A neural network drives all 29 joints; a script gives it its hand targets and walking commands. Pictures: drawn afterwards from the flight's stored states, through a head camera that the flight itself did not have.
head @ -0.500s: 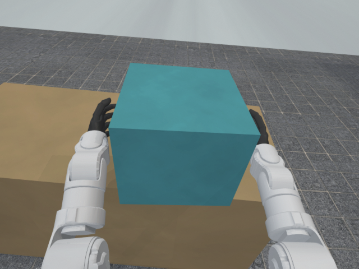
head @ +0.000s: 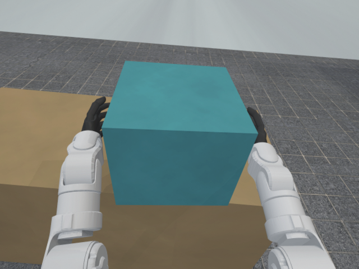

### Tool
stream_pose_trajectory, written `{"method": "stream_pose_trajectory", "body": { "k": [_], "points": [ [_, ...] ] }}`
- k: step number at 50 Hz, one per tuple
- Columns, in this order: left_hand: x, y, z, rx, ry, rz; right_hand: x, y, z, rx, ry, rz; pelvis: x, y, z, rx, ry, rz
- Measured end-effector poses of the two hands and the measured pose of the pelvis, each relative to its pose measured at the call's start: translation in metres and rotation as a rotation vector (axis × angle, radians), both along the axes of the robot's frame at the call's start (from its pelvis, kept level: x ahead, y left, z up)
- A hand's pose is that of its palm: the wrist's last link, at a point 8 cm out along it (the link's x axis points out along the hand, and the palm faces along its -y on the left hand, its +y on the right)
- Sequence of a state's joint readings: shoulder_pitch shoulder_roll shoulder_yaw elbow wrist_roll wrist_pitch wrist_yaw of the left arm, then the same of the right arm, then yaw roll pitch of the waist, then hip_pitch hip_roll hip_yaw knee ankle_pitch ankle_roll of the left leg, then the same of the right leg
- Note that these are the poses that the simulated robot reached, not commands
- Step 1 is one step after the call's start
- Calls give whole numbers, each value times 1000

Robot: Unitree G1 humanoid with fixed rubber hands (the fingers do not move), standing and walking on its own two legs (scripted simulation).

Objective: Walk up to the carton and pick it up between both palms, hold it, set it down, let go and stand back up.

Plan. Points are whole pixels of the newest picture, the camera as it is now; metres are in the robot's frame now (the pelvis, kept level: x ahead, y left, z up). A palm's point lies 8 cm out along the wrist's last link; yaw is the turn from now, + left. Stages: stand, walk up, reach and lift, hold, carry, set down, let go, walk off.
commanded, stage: reach and lift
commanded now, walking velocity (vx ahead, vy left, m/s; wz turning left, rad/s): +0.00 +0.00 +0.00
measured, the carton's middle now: (175, 130) +0.42 -0.01 +0.14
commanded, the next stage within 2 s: hold in 0.28 s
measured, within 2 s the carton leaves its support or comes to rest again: neither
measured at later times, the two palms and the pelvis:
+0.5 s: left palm (87, 128) +0.35 +0.17 +0.20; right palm (259, 134) +0.35 -0.18 +0.19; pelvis +0.00 +0.00 +0.00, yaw -1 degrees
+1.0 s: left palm (87, 125) +0.36 +0.17 +0.21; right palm (259, 135) +0.34 -0.18 +0.19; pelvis -0.01 +0.00 +0.00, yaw -1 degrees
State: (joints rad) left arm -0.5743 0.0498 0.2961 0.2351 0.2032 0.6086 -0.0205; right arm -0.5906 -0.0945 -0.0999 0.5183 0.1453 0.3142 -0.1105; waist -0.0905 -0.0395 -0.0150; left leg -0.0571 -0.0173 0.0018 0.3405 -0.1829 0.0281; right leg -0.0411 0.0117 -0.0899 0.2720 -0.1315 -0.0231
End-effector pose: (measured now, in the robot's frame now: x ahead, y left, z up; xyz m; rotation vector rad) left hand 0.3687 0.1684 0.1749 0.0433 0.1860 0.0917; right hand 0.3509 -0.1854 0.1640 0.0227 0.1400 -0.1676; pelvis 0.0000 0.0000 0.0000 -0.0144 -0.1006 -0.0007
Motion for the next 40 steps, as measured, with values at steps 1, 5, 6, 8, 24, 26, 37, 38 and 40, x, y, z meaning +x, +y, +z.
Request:
{"method": "stream_pose_trajectory", "body": {
  "k": [1,5,6,8,24,26,37,38,40],
  "points": [
    [0,0,1,1,-1,-1,0,0,0,0,-1,-1,0,0,0,0,0,-2],
    [0,-2,3,2,0,-5,-2,-2,2,0,0,-5,-1,2,0,0,1,-10],
    [0,-3,4,2,1,-6,-2,-3,3,0,1,-5,-1,2,0,0,1,-12],
    [0,-4,5,2,2,-6,-2,-3,4,0,2,-6,-2,2,0,0,3,-16],
    [-14,2,23,-7,-36,30,-4,1,26,-4,-35,28,-4,-3,0,-1,7,-21],
    [-19,5,26,-16,-47,38,-6,4,32,-2,-44,34,-5,-4,0,-1,-2,-18],
    [-24,15,26,-16,1,38,-10,15,27,12,7,39,-15,-6,0,6,-12,2],
    [-23,14,27,-14,-3,35,-10,14,27,16,3,36,-16,-5,0,5,-8,4],
    [-20,12,29,-11,-11,28,-10,12,28,20,-6,29,-16,-4,0,5,-2,4]
  ]
}}
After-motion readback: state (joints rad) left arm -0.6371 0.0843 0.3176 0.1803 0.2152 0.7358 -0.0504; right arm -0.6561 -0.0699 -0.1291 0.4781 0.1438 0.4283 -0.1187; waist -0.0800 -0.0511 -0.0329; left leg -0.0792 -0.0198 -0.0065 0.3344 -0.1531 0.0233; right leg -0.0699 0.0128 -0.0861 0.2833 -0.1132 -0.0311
